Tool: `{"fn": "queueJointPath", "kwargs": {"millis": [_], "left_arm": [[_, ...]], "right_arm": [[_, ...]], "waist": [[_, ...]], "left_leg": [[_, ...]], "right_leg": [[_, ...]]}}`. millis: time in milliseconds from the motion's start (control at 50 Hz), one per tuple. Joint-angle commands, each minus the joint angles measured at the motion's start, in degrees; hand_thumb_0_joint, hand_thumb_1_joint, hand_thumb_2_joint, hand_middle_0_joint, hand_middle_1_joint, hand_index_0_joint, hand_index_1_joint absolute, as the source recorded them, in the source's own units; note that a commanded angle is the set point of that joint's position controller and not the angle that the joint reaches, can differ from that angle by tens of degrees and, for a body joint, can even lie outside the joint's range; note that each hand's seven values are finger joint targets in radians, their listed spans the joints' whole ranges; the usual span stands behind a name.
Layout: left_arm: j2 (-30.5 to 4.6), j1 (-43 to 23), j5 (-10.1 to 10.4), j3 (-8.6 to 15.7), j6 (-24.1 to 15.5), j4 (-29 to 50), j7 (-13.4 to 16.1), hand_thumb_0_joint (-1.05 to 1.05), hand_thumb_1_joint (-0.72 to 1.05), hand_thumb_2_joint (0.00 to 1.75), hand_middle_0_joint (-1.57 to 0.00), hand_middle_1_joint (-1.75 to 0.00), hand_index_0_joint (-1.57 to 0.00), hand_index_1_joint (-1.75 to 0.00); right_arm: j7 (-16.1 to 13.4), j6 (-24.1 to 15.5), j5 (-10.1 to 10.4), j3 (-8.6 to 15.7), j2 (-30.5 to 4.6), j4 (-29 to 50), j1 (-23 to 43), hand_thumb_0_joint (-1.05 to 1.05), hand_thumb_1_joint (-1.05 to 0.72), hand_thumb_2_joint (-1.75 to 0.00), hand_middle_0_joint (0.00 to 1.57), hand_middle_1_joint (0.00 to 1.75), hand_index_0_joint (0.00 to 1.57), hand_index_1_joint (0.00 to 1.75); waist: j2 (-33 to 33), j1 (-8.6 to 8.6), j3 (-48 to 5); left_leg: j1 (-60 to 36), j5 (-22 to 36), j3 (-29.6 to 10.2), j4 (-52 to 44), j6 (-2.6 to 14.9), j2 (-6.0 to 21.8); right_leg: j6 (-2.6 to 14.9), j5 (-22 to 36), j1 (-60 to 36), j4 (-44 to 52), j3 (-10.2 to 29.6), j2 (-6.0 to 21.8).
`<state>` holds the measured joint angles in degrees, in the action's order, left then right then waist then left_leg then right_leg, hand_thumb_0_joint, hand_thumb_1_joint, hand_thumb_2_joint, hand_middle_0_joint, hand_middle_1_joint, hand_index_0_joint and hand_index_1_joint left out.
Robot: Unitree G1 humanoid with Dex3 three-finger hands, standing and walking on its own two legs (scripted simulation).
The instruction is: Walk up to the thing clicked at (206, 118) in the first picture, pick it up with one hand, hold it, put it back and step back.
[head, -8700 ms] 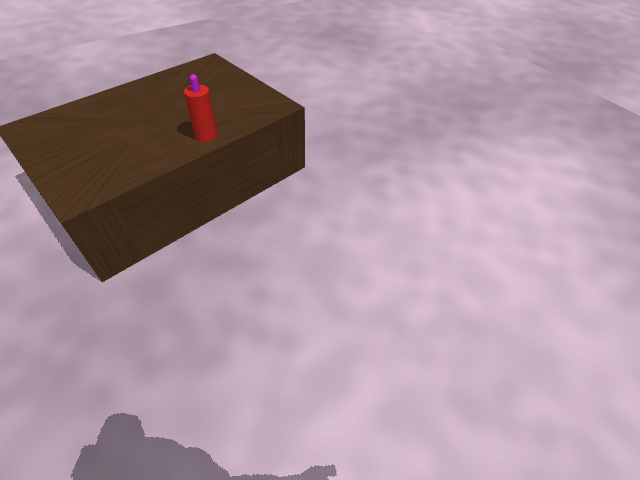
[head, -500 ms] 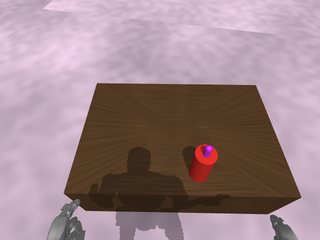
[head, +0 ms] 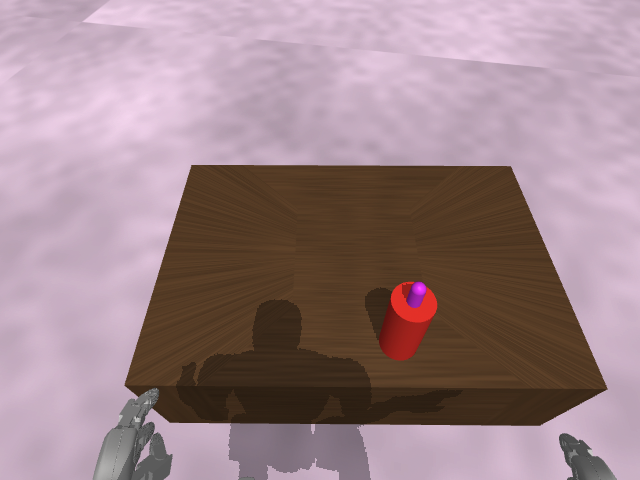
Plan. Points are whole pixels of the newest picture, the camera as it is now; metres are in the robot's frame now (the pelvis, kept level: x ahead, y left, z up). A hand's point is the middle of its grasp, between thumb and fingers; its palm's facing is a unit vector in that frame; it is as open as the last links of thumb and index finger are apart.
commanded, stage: go down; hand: right
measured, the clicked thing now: (407, 317) +0.47 -0.16 -0.27
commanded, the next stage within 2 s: approach in 1.68 s
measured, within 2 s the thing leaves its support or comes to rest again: neither
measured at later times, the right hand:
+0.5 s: hand (568, 386) +0.26 -0.31 -0.05, palm faces +0.13 +0.97 -0.22, open 17.5 cm
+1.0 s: hand (581, 330) +0.34 -0.34 -0.03, palm faces +0.14 +0.98 -0.13, open 17.5 cm
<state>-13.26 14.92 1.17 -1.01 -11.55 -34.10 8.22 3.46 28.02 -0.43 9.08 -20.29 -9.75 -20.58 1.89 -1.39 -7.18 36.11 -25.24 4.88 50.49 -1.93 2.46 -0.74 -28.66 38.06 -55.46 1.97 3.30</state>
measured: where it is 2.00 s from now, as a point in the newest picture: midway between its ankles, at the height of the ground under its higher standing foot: outside the picture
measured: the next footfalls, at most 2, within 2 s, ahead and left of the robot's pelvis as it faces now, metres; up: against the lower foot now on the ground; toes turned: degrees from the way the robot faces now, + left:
none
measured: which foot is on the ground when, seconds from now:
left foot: down 0.00-1.00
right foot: down 0.00-1.00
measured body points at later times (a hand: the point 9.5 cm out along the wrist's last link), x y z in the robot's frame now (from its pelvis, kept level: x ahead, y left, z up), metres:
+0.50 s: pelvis -0.03 +0.00 -0.01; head +0.04 -0.02 +0.44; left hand +0.09 +0.27 -0.09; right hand +0.26 -0.36 -0.03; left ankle -0.01 +0.14 -0.69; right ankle -0.01 -0.12 -0.69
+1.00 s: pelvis -0.04 +0.00 -0.02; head +0.09 -0.03 +0.41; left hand +0.04 +0.28 -0.12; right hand +0.32 -0.40 -0.02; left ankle -0.01 +0.14 -0.69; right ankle -0.01 -0.12 -0.69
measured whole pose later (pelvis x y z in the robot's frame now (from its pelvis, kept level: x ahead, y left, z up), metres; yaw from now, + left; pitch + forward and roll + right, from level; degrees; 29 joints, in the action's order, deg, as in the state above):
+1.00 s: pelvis -0.04 +0.00 -0.02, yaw +2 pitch +18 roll +3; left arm -17.3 17.7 -1.4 -2.6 -9.8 -39.4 5.1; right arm 27.6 -11.3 3.0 32.5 -42.6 -66.5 28.7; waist -1.4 -4.9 -4.0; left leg 51.9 -23.7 3.5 57.3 -1.3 2.0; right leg -0.7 -27.3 53.0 -61.8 1.2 3.8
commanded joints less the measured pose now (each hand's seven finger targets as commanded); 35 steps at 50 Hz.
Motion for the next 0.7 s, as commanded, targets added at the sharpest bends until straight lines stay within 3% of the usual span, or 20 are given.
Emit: {"fn": "queueJointPath", "kwargs": {"millis": [0, 20, 80, 100, 120, 220, 240, 300, 360, 400, 480, 600, 660, 680], "left_arm": [[-8.10, -2.06, 0.02, 2.99, -3.78, 8.52, 1.57, 0.00, 0.90, 0.90, -0.20, -0.30, -0.20, -0.30], [-8.25, -2.23, 0.07, 3.12, -4.02, 8.89, 1.65, 0.00, 0.90, 0.90, -0.20, -0.30, -0.20, -0.30], [-8.67, -1.69, -0.14, 3.13, -4.62, 7.51, 2.08, 0.00, 0.90, 0.90, -0.20, -0.30, -0.20, -0.31], [-8.51, -1.86, -0.16, 2.81, -4.95, 7.57, 2.20, 0.00, 0.90, 0.90, -0.20, -0.30, -0.20, -0.31], [-8.63, -1.64, -0.24, 2.99, -5.33, 7.06, 2.48, 0.00, 0.90, 0.90, -0.21, -0.30, -0.20, -0.31], [-9.30, -1.64, -0.55, 2.53, -6.49, 3.73, 3.53, 0.00, 0.90, 0.89, -0.20, -0.30, -0.20, -0.30], [-9.51, -1.23, -0.57, 2.45, -6.52, 3.03, 3.68, 0.00, 0.91, 0.89, -0.20, -0.30, -0.20, -0.30], [-10.11, -1.12, -0.69, 2.27, -6.20, 1.93, 3.30, 0.00, 0.91, 0.89, -0.20, -0.30, -0.21, -0.30], [-11.25, 0.04, -0.81, 2.87, -5.85, 1.02, 2.84, 0.00, 0.91, 0.89, -0.20, -0.30, -0.20, -0.30], [-11.40, 1.34, -1.02, 3.04, -5.44, 0.49, 2.26, 0.00, 0.91, 0.89, -0.20, -0.30, -0.20, -0.30], [-11.83, 3.42, -1.27, 3.53, -4.42, -0.11, 1.04, 0.00, 0.91, 0.89, -0.20, -0.30, -0.20, -0.29], [-13.25, 4.89, -1.53, 4.15, -2.83, 0.73, -0.39, 0.00, 0.90, 0.89, -0.20, -0.30, -0.20, -0.29], [-14.11, 6.08, -1.80, 3.96, -2.04, 0.19, -0.66, 0.00, 0.91, 0.90, -0.20, -0.30, -0.20, -0.29], [-14.38, 6.17, -1.82, 3.83, -1.78, 0.22, -0.91, 0.00, 0.91, 0.90, -0.20, -0.30, -0.20, -0.29]], "right_arm": [[0.23, -1.78, -0.57, 4.99, -10.68, 8.33, -0.80, 0.00, 0.55, -0.05, 0.04, 0.05, 0.04, 0.05], [0.43, -1.75, -0.38, 4.86, -10.35, 9.00, -0.86, 0.00, 0.55, -0.05, 0.04, 0.05, 0.04, 0.05], [0.30, -2.79, -0.57, 7.63, -14.33, 10.33, 6.01, 0.00, 0.56, -0.06, 0.04, 0.05, 0.04, 0.05], [0.48, -3.32, -0.23, 6.98, -13.34, 9.69, 8.75, 0.00, 0.53, -0.05, 0.05, 0.05, 0.04, 0.05], [0.51, -4.20, -0.06, 8.34, -15.21, 10.46, 10.92, 0.00, 0.55, -0.05, 0.05, 0.05, 0.04, 0.05], [2.51, -8.83, 1.66, 11.76, -19.69, 3.42, 23.62, 0.00, 0.57, -0.05, 0.04, 0.06, 0.04, 0.06], [3.17, -9.67, 2.01, 13.51, -21.53, 0.45, 25.18, 0.00, 0.55, -0.05, 0.04, 0.05, 0.04, 0.05], [6.16, -12.07, 2.61, 14.14, -22.76, -8.35, 30.97, 0.00, 0.54, -0.05, 0.05, 0.05, 0.04, 0.05], [9.80, -14.58, 3.25, 15.12, -23.71, -16.51, 34.91, 0.00, 0.55, -0.04, 0.05, 0.05, 0.05, 0.05], [12.09, -16.89, 3.33, 16.97, -25.98, -21.58, 34.32, 0.00, 0.55, -0.04, 0.05, 0.05, 0.04, 0.05], [15.52, -22.57, 3.68, 19.78, -29.49, -28.39, 40.19, 0.00, 0.59, -0.04, 0.04, 0.05, 0.04, 0.05], [18.99, -32.51, 4.21, 23.07, -35.13, -34.24, 49.31, 0.00, 0.61, -0.04, 0.03, 0.06, 0.04, 0.06], [20.51, -36.53, 4.70, 24.01, -37.66, -35.61, 54.67, 0.00, 0.61, -0.05, 0.03, 0.06, 0.04, 0.06], [21.08, -37.34, 4.80, 23.30, -36.68, -38.24, 55.66, 0.00, 0.61, -0.04, 0.03, 0.06, 0.04, 0.06]], "waist": [[2.53, -0.35, -7.03], [2.10, -0.45, -7.31], [4.56, -0.96, -7.00], [3.26, -1.73, -6.35], [4.09, -1.65, -7.00], [3.96, -2.56, -6.59], [5.08, -2.16, -6.69], [5.06, -1.99, -6.45], [5.97, -1.72, -8.20], [5.20, -0.77, -10.73], [3.37, -0.83, -12.08], [3.65, -1.23, -14.74], [6.64, -1.33, -18.19], [6.58, -1.97, -17.00]], "left_leg": [[-4.68, 13.74, 0.18, -6.09, 1.68, -2.58], [-4.63, 13.43, 0.34, -6.02, 1.68, -2.72], [-2.90, 10.60, 0.15, -5.73, 1.87, -2.59], [-2.20, 9.88, 0.04, -5.75, 1.73, -2.66], [-2.39, 9.44, -0.21, -5.79, 1.80, -2.55], [-0.96, 6.84, -1.11, -6.20, 1.70, -2.22], [-1.98, 7.68, -1.33, -6.27, 1.82, -1.92], [-1.21, 6.65, -1.24, -6.09, 2.04, -1.94], [-1.29, 7.85, -0.50, -5.23, 2.47, -2.19], [-3.47, 11.83, -0.61, -4.50, 2.61, -1.93], [-2.57, 14.85, -0.70, -2.93, 2.77, -2.01], [-0.31, 12.97, -1.96, -1.07, 3.00, -1.95], [2.13, 13.44, -1.60, 0.66, 3.37, -2.23], [4.26, 11.79, -1.61, 0.51, 3.40, -2.31]], "right_leg": [[0.91, 18.02, -5.09, 7.67, 0.05, -2.44], [0.93, 17.70, -5.03, 7.88, 0.23, -2.39], [0.84, 14.46, -4.75, 8.17, 0.59, -2.18], [1.04, 13.45, -4.67, 8.25, 0.89, -2.00], [1.01, 12.72, -4.76, 8.26, 0.77, -2.18], [1.32, 8.84, -4.19, 8.15, 0.67, -2.20], [1.25, 9.67, -4.01, 8.03, 0.37, -2.33], [1.24, 8.63, -2.78, 8.34, 0.56, -2.14], [1.06, 10.25, -3.45, 9.07, 0.96, -1.86], [1.15, 14.99, -3.78, 8.11, 0.63, -1.91], [1.48, 18.92, -2.61, 6.64, 0.67, -1.50], [1.97, 16.11, -0.13, 5.03, 0.26, -1.69], [1.38, 18.89, -2.66, 4.44, 0.85, -1.32], [1.50, 17.04, -2.54, 4.38, 0.95, -1.16]]}}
